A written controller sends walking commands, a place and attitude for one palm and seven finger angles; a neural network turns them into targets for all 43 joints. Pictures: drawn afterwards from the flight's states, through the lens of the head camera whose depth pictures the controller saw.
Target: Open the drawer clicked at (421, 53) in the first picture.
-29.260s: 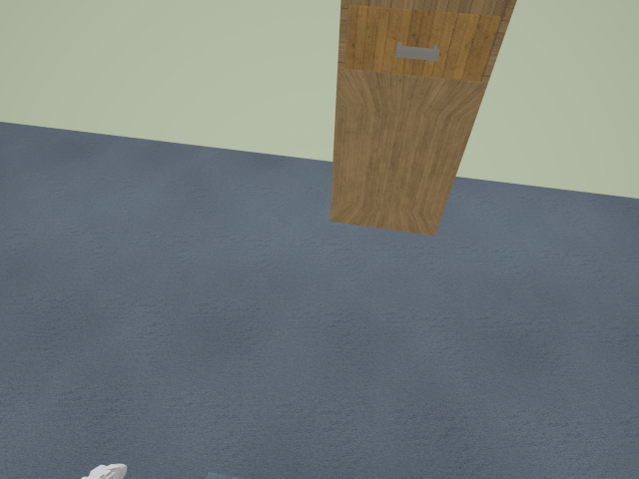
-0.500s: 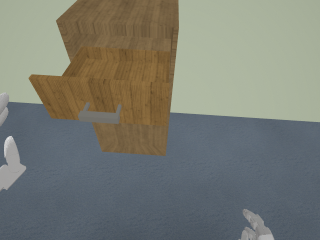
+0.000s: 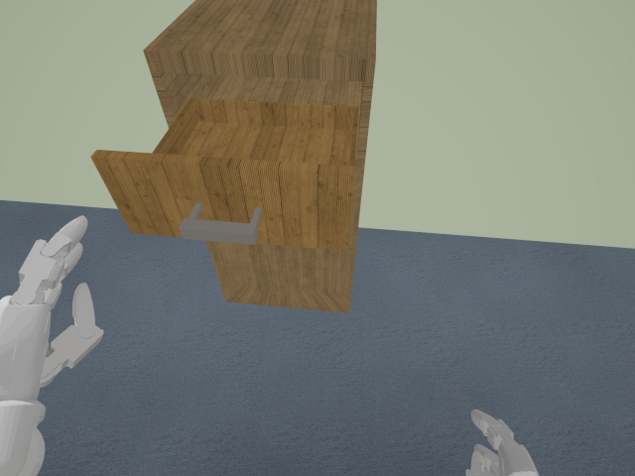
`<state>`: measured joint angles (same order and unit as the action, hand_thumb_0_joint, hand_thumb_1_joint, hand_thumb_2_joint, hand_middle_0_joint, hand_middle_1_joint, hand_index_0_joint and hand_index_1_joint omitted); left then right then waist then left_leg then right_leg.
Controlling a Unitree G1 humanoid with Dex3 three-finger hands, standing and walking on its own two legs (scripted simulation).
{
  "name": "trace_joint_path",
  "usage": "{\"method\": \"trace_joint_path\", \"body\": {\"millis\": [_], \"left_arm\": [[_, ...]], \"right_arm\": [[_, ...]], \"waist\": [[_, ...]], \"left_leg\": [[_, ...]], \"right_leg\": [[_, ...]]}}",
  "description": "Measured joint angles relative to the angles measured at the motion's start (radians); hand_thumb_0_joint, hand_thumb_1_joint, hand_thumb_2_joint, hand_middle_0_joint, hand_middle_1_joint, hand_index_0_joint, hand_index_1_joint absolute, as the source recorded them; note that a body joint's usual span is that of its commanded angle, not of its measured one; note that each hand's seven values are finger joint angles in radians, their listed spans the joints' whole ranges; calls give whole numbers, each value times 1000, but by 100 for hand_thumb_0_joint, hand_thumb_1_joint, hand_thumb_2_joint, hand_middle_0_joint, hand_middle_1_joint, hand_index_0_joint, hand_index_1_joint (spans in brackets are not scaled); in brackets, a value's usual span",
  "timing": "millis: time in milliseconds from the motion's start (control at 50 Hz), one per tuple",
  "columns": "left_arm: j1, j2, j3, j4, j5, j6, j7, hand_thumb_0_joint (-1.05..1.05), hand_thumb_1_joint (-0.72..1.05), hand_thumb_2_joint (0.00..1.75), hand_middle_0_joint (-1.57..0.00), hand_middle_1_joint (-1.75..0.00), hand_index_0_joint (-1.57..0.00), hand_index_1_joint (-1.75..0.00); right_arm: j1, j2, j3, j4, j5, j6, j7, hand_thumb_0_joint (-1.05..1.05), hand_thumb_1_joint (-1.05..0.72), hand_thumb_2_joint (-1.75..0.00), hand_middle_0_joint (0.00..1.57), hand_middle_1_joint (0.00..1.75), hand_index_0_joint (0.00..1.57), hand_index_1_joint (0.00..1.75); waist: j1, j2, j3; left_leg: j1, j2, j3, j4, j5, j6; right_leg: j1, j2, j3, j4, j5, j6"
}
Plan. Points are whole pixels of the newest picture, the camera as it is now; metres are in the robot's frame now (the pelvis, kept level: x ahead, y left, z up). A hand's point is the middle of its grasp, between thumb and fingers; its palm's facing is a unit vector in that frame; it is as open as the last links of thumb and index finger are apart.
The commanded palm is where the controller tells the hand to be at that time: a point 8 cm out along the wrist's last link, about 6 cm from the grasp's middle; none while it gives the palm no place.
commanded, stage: let the arm hang, fingers relaxed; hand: left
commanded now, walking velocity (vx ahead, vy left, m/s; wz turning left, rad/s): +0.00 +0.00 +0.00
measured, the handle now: (223, 221) +0.50 +0.19 +0.02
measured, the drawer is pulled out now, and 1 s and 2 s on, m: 0.30 0.30 0.30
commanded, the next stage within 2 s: look to check the result in 1.04 s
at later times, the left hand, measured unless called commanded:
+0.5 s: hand out of the picture -0.07 +0.19 -0.16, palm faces +0.01 -0.97 -0.25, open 7.2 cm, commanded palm none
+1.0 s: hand out of the picture +0.00 +0.16 -0.17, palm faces +0.01 -0.98 -0.20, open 7.3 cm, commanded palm none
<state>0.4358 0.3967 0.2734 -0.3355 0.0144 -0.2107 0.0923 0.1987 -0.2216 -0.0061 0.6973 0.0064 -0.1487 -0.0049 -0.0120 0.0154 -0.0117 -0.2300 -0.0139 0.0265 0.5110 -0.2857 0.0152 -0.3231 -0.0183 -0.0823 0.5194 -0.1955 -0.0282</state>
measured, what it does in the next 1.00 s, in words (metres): stands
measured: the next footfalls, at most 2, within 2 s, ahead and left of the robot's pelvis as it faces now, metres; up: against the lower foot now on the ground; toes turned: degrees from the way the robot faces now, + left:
none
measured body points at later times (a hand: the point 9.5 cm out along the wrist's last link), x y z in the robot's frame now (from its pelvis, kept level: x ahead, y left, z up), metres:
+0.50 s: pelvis -0.01 -0.01 +0.01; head +0.01 -0.02 +0.45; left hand -0.07 +0.24 -0.14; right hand -0.08 -0.22 -0.15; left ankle -0.01 +0.11 -0.74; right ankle +0.04 -0.10 -0.74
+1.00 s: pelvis -0.01 -0.01 +0.01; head -0.01 -0.02 +0.46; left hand +0.00 +0.21 -0.15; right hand -0.05 -0.20 -0.16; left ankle -0.01 +0.11 -0.74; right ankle +0.04 -0.10 -0.74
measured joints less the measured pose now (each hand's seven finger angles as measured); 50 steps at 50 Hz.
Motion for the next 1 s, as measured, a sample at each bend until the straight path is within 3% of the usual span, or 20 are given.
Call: {"method": "trace_joint_path", "body": {"millis": [80,120,200,240,300,360,540,800,1000], "left_arm": [[-177,-90,-136,564,22,186,-56,0,90,90,-20,-30,-20,-30],[-210,-134,-183,799,25,243,-66,0,91,90,-20,-30,-20,-30],[-197,-222,-263,1121,16,286,-81,1,91,90,-20,-30,-20,-30],[-181,-249,-245,1211,-1,273,-60,0,96,90,-20,-30,-21,-30],[-163,-221,-238,1293,3,253,-64,-3,102,90,-21,-30,-21,-30],[-132,-205,-244,1365,3,243,-70,-2,100,90,-21,-30,-21,-30],[-83,-218,-255,1492,-2,238,-64,0,93,90,-20,-30,-20,-30],[-156,-285,-258,1470,4,221,-57,1,91,90,-20,-30,-20,-30],[-167,-268,-248,1462,3,214,-57,1,93,90,-20,-30,-20,-30]], "right_arm": [[-46,-28,-5,100,-16,85,12,1,-90,-90,20,30,21,30],[-46,-20,-3,127,-19,114,8,1,-90,-90,20,30,21,30],[-6,8,6,187,-25,150,-3,0,-91,-90,20,30,20,30],[28,24,10,229,-24,159,-9,0,-91,-90,20,30,20,30],[81,46,13,293,-25,173,-14,0,-91,-90,20,29,20,30],[126,58,9,344,-23,182,-18,0,-91,-90,20,29,20,30],[195,89,7,420,-18,179,-27,0,-91,-90,20,29,20,30],[175,138,4,421,-22,161,-31,0,-91,-90,20,29,20,30],[153,133,-4,409,-21,153,-34,0,-91,-90,20,29,20,30]], "waist": [[-1,32,-9],[-14,23,11],[-23,-16,60],[-13,-31,79],[13,-38,101],[22,-24,106],[13,12,100],[5,4,60],[4,2,61]], "left_leg": [[-25,-15,4,54,-24,8],[-13,-12,6,63,-31,5],[30,2,12,37,-20,-3],[41,13,8,13,-6,-7],[47,24,-2,-22,19,-13],[52,29,-4,-44,33,-15],[68,26,8,-70,47,-10],[66,22,22,-69,46,-8],[76,25,21,-75,44,-12]], "right_leg": [[-33,-17,6,71,-41,2],[-22,-14,9,81,-45,-3],[22,2,13,43,-26,-7],[42,14,8,0,-1,-12],[65,28,-3,-65,36,-20],[79,34,-6,-105,59,-22],[89,33,6,-127,74,-19],[71,30,21,-103,67,-17],[79,33,20,-105,62,-20]]}}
